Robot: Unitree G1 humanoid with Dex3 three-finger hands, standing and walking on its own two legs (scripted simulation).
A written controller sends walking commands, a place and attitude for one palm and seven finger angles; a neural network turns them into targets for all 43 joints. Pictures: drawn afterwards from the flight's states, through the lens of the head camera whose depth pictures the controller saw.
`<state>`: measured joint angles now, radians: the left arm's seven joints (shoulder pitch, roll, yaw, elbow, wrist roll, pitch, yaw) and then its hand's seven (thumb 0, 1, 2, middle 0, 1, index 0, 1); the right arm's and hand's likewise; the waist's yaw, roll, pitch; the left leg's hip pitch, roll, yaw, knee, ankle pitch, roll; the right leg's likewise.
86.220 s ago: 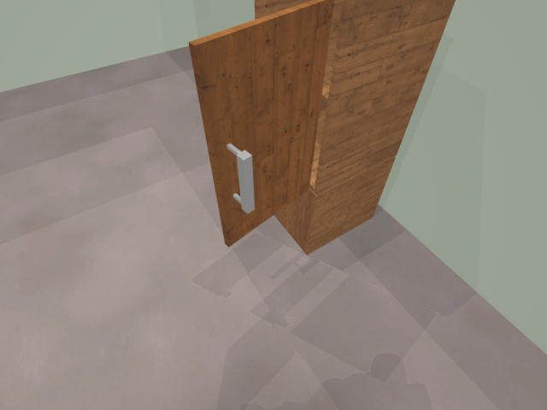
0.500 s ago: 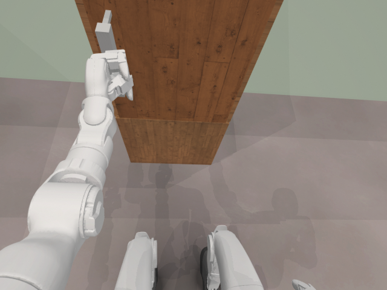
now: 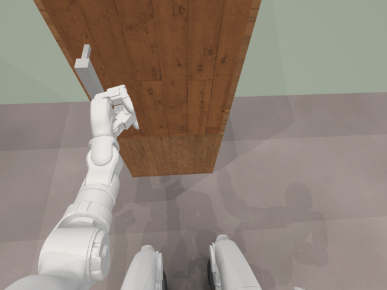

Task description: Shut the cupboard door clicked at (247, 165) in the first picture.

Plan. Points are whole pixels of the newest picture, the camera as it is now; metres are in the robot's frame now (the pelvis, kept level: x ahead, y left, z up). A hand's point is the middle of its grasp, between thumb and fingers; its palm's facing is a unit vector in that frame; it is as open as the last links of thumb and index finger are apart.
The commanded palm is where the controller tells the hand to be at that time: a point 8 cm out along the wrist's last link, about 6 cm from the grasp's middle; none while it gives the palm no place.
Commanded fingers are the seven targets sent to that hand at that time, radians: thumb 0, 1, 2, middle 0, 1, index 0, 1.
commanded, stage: pull the fist back off the door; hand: left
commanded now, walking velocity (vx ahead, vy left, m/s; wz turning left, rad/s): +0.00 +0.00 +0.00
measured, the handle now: (99, 87) +0.55 +0.17 +0.04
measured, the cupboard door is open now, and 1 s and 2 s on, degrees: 0 0 0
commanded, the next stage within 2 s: draw the hand back to the body in 0.24 s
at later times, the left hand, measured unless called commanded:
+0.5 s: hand (123, 135) +0.40 +0.10 +0.07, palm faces +0.02 -1.00 -0.04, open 3.1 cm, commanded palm +0.36 +0.17 +0.08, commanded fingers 0.00 0.90 0.90 -1.30 -1.50 -1.30 -1.50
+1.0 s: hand (49, 159) +0.32 +0.18 +0.16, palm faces +0.14 -0.96 -0.25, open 3.1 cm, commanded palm +0.28 +0.23 +0.18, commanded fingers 0.00 0.90 0.90 -0.94 -1.11 -0.94 -1.11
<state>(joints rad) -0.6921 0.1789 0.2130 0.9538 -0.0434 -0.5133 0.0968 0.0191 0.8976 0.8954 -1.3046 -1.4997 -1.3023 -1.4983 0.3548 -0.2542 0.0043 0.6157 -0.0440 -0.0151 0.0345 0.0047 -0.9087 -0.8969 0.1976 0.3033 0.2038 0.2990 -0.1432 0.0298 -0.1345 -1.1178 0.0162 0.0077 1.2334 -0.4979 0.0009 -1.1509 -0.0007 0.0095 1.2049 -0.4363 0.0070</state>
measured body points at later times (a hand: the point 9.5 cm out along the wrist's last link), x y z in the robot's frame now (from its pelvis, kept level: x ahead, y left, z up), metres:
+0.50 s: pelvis +0.05 -0.02 +0.02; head +0.14 -0.03 +0.46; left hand +0.39 +0.16 +0.08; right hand +0.22 -0.25 -0.08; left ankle +0.04 +0.12 -0.63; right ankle +0.07 -0.12 -0.63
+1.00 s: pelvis +0.06 -0.01 +0.08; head +0.07 -0.03 +0.53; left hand +0.30 +0.23 +0.17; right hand +0.23 -0.25 -0.01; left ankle +0.04 +0.12 -0.63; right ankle +0.07 -0.12 -0.63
